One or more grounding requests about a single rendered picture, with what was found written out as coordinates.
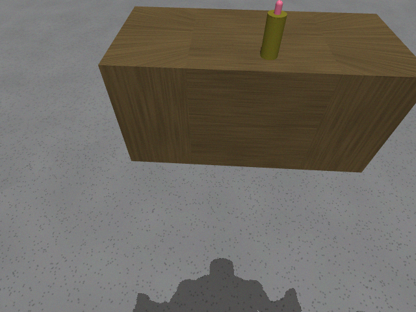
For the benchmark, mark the bottle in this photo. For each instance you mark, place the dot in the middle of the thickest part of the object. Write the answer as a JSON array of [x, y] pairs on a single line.
[[275, 23]]

